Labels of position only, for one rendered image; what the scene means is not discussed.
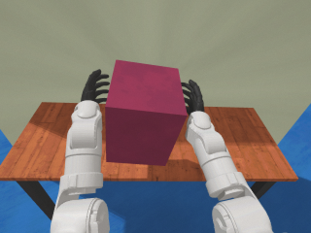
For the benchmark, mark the right robot upper arm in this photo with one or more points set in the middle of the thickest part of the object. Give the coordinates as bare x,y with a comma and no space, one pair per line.
240,215

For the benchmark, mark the carton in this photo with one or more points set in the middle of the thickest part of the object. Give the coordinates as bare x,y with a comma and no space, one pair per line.
144,113

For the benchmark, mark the left robot hand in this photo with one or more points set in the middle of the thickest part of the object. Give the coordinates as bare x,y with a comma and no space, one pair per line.
90,93

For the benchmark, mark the robot right forearm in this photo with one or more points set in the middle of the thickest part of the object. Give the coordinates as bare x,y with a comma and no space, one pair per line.
223,181

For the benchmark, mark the left robot upper arm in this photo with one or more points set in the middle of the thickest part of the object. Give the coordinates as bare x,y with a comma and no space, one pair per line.
89,215

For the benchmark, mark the robot left forearm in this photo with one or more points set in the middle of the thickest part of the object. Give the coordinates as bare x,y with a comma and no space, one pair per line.
82,171

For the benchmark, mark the right robot hand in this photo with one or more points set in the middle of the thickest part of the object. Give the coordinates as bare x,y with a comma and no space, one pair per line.
195,100

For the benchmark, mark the table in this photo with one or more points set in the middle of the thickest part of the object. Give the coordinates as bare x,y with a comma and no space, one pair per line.
38,154

